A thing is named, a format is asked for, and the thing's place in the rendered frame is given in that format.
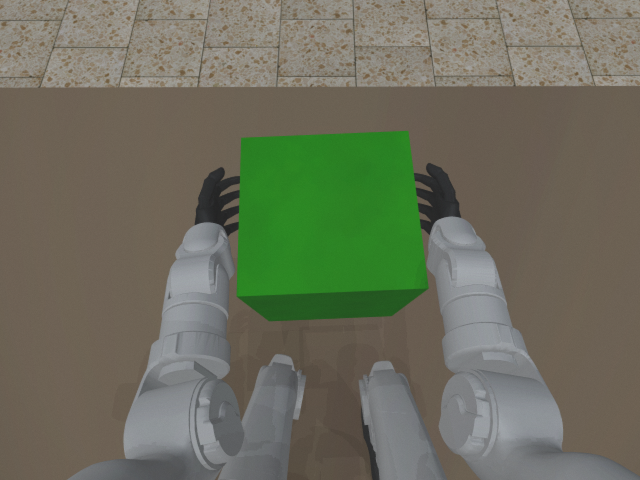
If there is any robot left upper arm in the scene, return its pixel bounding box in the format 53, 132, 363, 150
67, 377, 244, 480

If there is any robot right hand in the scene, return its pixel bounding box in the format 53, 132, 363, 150
414, 163, 461, 235

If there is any right robot forearm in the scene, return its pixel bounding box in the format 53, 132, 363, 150
426, 217, 563, 441

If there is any left robot forearm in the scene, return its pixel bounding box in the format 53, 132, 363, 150
123, 222, 235, 457

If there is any carton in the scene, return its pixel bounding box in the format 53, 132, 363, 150
237, 131, 429, 321

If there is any robot left hand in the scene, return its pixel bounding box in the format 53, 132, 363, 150
194, 167, 240, 236

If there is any left robot shin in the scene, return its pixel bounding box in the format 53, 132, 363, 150
255, 354, 295, 385

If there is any right robot thigh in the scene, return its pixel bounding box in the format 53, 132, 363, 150
359, 369, 447, 480

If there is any robot right upper arm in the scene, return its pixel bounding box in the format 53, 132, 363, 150
439, 368, 640, 480

